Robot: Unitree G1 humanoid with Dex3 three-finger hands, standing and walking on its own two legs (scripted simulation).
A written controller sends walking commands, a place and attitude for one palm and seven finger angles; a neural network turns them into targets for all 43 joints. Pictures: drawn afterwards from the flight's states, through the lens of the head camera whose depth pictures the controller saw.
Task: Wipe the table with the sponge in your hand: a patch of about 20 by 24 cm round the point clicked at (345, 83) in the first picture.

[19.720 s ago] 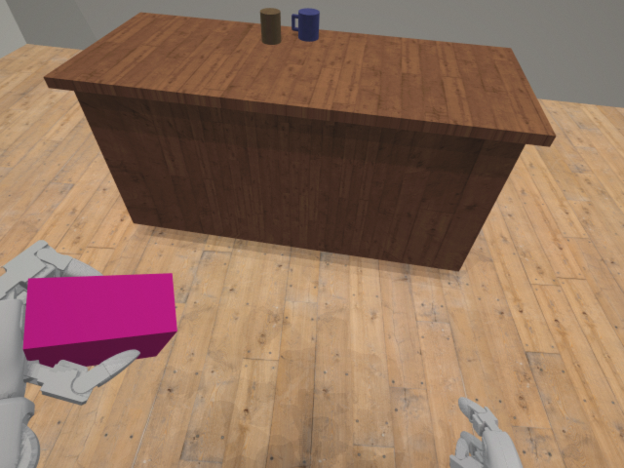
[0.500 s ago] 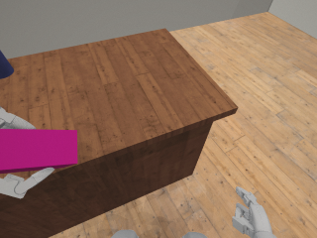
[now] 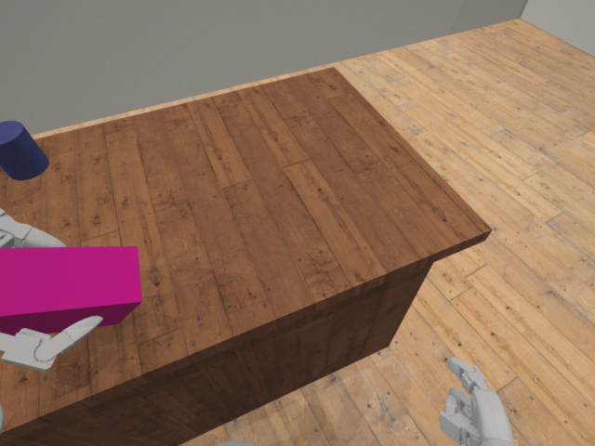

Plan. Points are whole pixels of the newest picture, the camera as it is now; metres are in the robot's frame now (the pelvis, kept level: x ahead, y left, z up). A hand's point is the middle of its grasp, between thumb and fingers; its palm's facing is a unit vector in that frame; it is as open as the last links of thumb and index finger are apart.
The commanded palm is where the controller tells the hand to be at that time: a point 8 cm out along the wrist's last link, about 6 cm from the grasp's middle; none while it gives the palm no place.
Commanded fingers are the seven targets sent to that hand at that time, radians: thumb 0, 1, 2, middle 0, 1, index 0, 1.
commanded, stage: come to a stop and stand still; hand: left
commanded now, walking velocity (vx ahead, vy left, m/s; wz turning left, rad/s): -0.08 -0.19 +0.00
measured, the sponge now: (87, 291) +0.24 +0.23 +0.14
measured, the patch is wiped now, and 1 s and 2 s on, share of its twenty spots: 0.00 0.00 0.00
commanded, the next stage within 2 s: look again from close up in 1.48 s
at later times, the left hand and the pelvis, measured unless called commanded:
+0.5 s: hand out of the picture +0.24 +0.32 +0.22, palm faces +0.53 -0.74 -0.42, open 10.0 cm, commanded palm +0.14 +0.29 +0.19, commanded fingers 0.00 0.10 1.30 -1.20 -1.60 -1.20 -1.60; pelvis -0.03 +0.02 +0.02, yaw -1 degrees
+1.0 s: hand out of the picture +0.21 +0.29 +0.18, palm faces +0.39 -0.84 -0.37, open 10.0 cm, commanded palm +0.15 +0.32 +0.19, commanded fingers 0.00 0.10 1.30 -1.20 -1.60 -1.20 -1.60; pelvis -0.02 +0.05 +0.02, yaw -1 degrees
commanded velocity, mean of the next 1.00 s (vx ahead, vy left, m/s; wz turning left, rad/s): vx -0.01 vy -0.02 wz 0.00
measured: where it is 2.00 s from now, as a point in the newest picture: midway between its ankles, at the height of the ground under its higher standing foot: outside the picture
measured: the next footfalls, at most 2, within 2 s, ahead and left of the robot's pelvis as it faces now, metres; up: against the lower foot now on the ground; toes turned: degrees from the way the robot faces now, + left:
none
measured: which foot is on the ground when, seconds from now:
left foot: down 0.00-1.00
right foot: down 0.00-1.00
